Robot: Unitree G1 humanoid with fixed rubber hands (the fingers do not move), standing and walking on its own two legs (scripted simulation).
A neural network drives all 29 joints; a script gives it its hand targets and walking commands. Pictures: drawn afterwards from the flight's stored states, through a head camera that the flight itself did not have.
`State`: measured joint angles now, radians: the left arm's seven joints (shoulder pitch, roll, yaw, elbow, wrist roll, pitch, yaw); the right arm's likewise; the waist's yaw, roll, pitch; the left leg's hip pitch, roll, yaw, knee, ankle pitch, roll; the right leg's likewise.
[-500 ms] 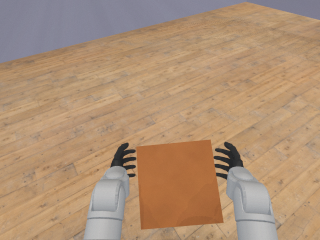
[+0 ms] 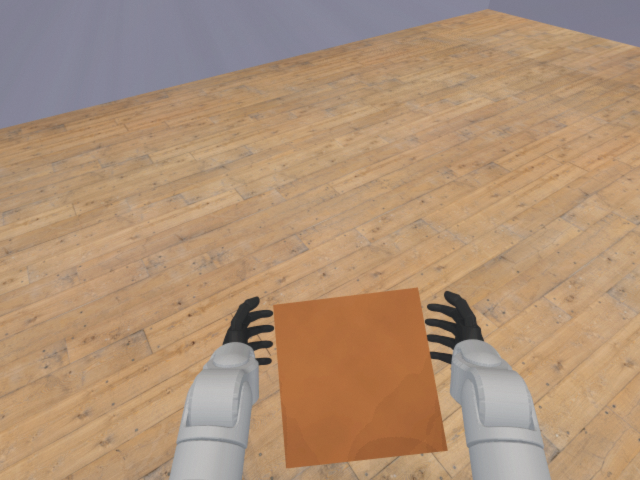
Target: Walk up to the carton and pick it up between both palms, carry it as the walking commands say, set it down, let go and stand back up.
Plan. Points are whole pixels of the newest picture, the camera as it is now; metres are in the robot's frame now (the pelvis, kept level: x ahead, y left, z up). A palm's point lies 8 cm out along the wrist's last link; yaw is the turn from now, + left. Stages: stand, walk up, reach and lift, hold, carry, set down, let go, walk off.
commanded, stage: hold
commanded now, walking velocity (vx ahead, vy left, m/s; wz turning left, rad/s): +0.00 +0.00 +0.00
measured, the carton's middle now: (353, 369) +0.32 -0.02 -0.07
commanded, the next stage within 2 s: set down in 0.22 s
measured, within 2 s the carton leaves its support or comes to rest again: neither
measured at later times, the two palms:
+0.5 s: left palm (253, 355) +0.28 +0.12 +0.03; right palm (490, 391) +0.24 -0.17 +0.03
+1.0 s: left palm (252, 368) +0.32 +0.14 -0.06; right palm (449, 370) +0.31 -0.15 -0.05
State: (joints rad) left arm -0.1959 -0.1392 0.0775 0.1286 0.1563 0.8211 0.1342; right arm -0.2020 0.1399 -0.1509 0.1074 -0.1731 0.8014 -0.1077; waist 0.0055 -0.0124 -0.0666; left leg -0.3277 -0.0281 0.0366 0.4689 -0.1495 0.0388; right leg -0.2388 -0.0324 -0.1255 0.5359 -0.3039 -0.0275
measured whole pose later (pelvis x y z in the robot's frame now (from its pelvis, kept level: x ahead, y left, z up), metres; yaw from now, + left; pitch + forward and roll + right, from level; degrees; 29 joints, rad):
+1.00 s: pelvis +0.00 +0.03 -0.01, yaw -7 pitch +10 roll -1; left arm -0.36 -0.18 0.34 0.57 0.28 0.30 0.11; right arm -0.47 0.13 -0.37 0.70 -0.36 0.24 0.04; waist 0.00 -0.02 0.01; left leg -0.56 -0.05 0.01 0.57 -0.18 0.05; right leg -0.48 0.05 0.07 0.58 -0.27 -0.02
